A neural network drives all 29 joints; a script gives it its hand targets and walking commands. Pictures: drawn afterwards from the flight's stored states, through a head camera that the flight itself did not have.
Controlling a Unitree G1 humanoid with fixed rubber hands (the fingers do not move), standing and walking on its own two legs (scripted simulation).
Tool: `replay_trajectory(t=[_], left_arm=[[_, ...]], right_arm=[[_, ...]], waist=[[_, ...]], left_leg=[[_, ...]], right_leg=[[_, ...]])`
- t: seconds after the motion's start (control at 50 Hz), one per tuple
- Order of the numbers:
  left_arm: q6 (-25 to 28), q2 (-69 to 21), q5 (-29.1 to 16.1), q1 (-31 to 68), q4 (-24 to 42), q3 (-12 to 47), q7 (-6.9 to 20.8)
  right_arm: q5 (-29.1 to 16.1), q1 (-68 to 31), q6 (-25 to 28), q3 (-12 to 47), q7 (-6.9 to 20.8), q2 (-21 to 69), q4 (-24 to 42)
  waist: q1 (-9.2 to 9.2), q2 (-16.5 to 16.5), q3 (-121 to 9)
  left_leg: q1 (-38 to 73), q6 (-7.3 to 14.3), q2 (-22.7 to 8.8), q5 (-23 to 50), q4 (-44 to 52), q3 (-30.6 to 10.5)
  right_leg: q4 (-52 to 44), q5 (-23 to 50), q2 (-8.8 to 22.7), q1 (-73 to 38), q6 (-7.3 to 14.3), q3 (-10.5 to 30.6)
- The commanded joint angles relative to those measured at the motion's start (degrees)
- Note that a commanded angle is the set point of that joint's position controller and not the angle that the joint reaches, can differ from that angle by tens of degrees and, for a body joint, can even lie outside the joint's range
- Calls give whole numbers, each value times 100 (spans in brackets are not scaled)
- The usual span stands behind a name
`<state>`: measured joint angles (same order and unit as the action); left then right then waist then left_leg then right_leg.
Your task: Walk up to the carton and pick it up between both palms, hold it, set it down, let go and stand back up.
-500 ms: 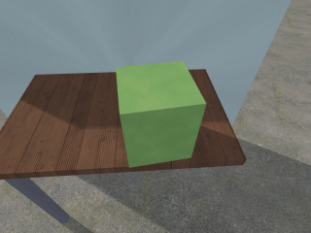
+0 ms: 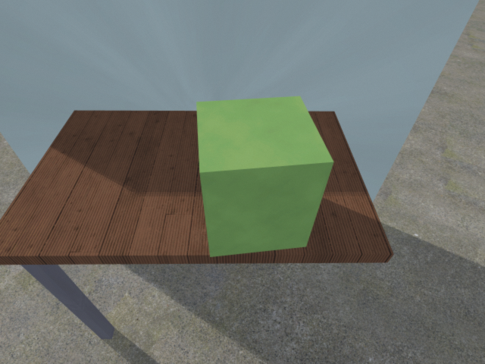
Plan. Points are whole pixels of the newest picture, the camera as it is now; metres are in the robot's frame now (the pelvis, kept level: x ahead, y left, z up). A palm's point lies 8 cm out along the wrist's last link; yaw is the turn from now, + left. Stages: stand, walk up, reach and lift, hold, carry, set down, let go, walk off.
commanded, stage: walk up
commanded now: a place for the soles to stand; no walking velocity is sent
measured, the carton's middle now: (254, 178) +0.48 -0.01 +0.04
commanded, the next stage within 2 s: none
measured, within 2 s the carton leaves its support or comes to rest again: neither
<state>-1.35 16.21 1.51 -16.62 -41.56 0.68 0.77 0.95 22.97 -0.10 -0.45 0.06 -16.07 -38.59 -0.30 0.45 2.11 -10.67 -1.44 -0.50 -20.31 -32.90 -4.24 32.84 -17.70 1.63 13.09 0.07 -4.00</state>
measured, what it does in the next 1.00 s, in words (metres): steps on the spot: right foot, then left foot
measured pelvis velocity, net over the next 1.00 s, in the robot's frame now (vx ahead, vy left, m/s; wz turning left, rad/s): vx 0.04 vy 0.00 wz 0.13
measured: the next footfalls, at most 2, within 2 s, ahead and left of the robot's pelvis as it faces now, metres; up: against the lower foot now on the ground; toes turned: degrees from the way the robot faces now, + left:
right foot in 0.44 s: +0.12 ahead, -0.13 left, +0.00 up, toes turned +8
left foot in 0.84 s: +0.07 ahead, +0.10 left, +0.00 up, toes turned +7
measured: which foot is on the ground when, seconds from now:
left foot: down 0.00-0.48, up 0.50-0.82, down 0.84-1.00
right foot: down 0.00-0.16, up 0.18-0.42, down 0.44-1.00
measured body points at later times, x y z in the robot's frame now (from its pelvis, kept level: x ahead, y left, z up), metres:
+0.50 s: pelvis +0.04 -0.02 -0.01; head +0.06 -0.02 +0.44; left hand +0.14 +0.25 -0.12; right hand +0.08 -0.30 -0.13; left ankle -0.02 +0.13 -0.73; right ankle +0.14 -0.12 -0.73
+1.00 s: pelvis +0.04 +0.00 +0.00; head +0.04 +0.03 +0.45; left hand +0.06 +0.28 -0.13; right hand +0.13 -0.26 -0.10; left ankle +0.02 +0.10 -0.73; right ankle +0.10 -0.13 -0.72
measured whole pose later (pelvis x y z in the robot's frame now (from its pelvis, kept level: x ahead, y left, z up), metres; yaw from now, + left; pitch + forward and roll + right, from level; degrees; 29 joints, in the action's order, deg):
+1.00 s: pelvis +0.04 +0.00 +0.00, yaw +8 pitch -1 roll -1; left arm -2.4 17.5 -0.2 -21.3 -42.7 -1.2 0.5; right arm 1.2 22.8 -1.2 -0.8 -0.1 -14.3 -41.6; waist 0.0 3.0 0.9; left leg -12.8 1.2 0.0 -17.7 -31.9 0.9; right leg 37.5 -17.9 1.2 19.3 0.0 -0.2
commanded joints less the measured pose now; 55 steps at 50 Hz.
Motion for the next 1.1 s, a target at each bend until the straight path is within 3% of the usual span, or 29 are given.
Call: replay_trajectory(t=[0.0, 0.02, 0.06, 0.1, 0.12, 0.14, 0.16, 0.22, 0.32, 0.36, 0.38, 0.4, 0.42, 0.44, 0.46, 0.48, 0.58, 0.68, 0.76, 0.78, 0.82, 0.84, 0.86, 0.9, 0.92, 0.96, 0.98, 1.04, 1.08], left_arm=[[138, 1201, 37, -541, 351, -442, -69], [142, 1169, 32, -489, 336, -433, -68], [138, 1106, 27, -212, 331, -371, -53], [126, 799, -5, 56, 450, -252, -37], [127, 573, 27, 109, 587, -208, -28], [98, 597, 85, 143, 631, -239, -34], [96, 660, 82, 192, 687, -284, -80], [178, 514, 15, 133, 823, -282, -85], [157, 420, 20, 35, 796, -300, -54], [158, 356, 7, -344, 640, -313, -82], [155, 562, 6, -572, 546, -378, -101], [138, 917, 9, -705, 519, -486, -104], [102, 1150, 35, -912, 480, -544, -122], [73, 1283, 0, -654, 612, -544, -156], [14, 1262, -51, -395, 580, -537, -191], [-14, 1216, -65, -108, 603, -520, -222], [105, 974, -46, -3, 477, -373, -216], [33, 1059, -55, 106, 521, -439, -200], [-77, 1010, -135, 167, 525, -431, -137], [-71, 878, -162, 65, 514, -376, -118], [-41, 499, -183, -131, 624, -276, -48], [-47, 577, -198, -158, 509, -303, -56], [-39, 578, -207, -331, 466, -322, -39], [45, 575, -165, -512, 350, -341, -25], [101, 546, -175, -590, 295, -336, -34], [202, 534, -167, -492, 351, -324, -87], [261, 590, -130, -480, 417, -306, -127], [331, 688, -111, -517, 481, -344, -161], [258, 805, -83, -433, 507, -381, -124]], right_arm=[[85, 40, 100, -238, 5, -447, 568], [144, 62, 117, -230, -6, -443, 533], [150, 352, 222, -285, -2, -435, 412], [130, 678, 311, -391, 3, -697, 265], [70, 836, 322, -508, -12, -1066, 204], [36, 1092, 299, -587, -47, -1237, 101], [92, 1042, 271, -605, -72, -1256, 95], [170, 823, 236, -553, -152, -1043, 170], [150, 342, 125, -501, -188, -918, 292], [41, -131, 46, -415, -173, -878, 419], [-14, -177, 26, -391, -157, -809, 447], [-68, -73, 18, -296, -146, -584, 460], [-81, 158, -5, -223, -143, -467, 492], [-64, 408, -109, -205, -168, -450, 489], [9, 482, -249, -282, -194, -690, 404], [11, 459, -292, -306, -212, -746, 430], [125, 415, -147, -344, -90, -678, 240], [-6, 258, -164, -361, -37, -561, 270], [-40, 539, -13, -408, -2, -512, 183], [-12, 554, 28, -450, 0, -666, 188], [27, 269, 70, -563, -33, -1088, 328], [20, -227, 91, -563, -71, -1228, 364], [39, -648, 97, -477, -96, -1122, 417], [26, -1029, 127, -315, -82, -762, 516], [21, -1069, 142, -282, -99, -769, 528], [2, -704, 162, -241, -53, -804, 382], [-36, -552, 135, -261, -25, -851, 331], [-46, -218, 104, -234, -3, -829, 372], [-47, -211, 81, -162, -52, -651, 412]], waist=[[254, 747, 478], [215, 656, 601], [-2, 553, 465], [-227, 19, 370], [-318, -722, 293], [-447, -823, 239], [-475, -654, 553], [-381, -852, 267], [-176, -890, 71], [94, -897, 6], [240, -750, -163], [336, -278, -336], [367, 441, -635], [255, 836, -508], [167, 595, -222], [72, 783, 234], [-22, 624, -42], [49, 922, -218], [-174, 900, -173], [-218, 645, -131], [-111, -799, 96], [-65, -882, 467], [145, -689, 698], [277, -827, 594], [295, -993, 441], [157, -957, 154], [52, -811, -50], [-72, -382, -762], [-134, 4, -901]], left_leg=[[-1519, 285, 222, -565, -499, 276], [-1473, 266, 153, -484, -376, 277], [-760, 315, 111, -32, 89, 153], [358, 504, -277, 618, 737, -648], [739, 779, -971, 785, 1145, -1798], [981, 1244, -1542, 1111, 1282, -2634], [754, 1651, -1875, 1492, 1269, -2774], [1114, 1659, -1579, 3128, 983, -1697], [174, 1164, -1011, 3602, 640, -860], [-694, 815, -638, 2751, 136, -401], [-1102, 567, -537, 2059, -81, -318], [-1582, 313, -320, 1459, -373, -250], [-1642, 115, 0, 324, -1081, 11], [-1374, 2, 209, -1431, -1800, 167], [-1150, 33, 17, -1968, -2377, -14], [-1094, -6, -8, -1919, -2547, -68], [-1044, 47, -121, -1247, -2038, 67], [-793, 136, 58, -834, -1072, 491], [427, 329, 151, 389, 326, 699], [624, 408, -43, 417, 513, 373], [-118, 949, -1355, -1844, 1793, -1720], [-1355, 1251, -1809, -2606, 2218, -2191], [-2055, 1347, -1686, -2389, 2171, -1724], [-1485, 908, -1119, -597, 1778, -572], [-1073, 680, -976, 309, 1492, -263], [-352, 540, -887, 2326, 893, -27], [-55, 503, -854, 2802, 651, 50], [-122, 455, -695, 2014, 257, 160], [132, 356, -560, 1625, 497, 305]], right_leg=[[-1607, -1799, 1386, -362, 964, 1731], [-1659, -1568, 1565, -201, 1076, 1874], [-1293, -672, 1373, 109, 941, 1403], [-199, -171, 527, 988, 467, 369], [839, -356, -26, 1591, 151, -117], [1375, -1165, -58, 1973, 42, 2], [1624, -1529, 100, 2084, 12, 259], [1512, -1596, 183, 2113, -38, 373], [427, -197, -66, 685, -71, 3], [-489, 1070, -268, -450, 41, -241], [-592, 1621, -114, -1159, 112, -2], [-510, 1863, 268, -1739, 307, 486], [-832, 1646, 1025, -1751, 678, 1466], [-1561, 530, 1832, -879, 1125, 2452], [-1906, -1086, 2005, 44, 1341, 2765], [-2076, -1757, 1941, 666, 1396, 2778], [-1566, 160, 1361, 294, 1091, 1665], [-1732, -1098, 1197, 405, 926, 1463], [-1452, -1680, 944, 1345, 589, 1101], [-1245, -1643, 806, 1626, 398, 1025], [269, -958, 104, 1737, -80, 442], [960, -760, -47, 1054, -132, 434], [1165, -633, 83, 375, -20, 669], [582, -93, 54, 472, 7, 541], [312, 241, 8, 533, 8, 516], [-374, 729, 3, 458, 43, 459], [-519, 993, 8, 331, 84, 524], [-261, 2243, 379, -485, 291, 1005], [-223, 2185, 423, -250, 302, 1096]])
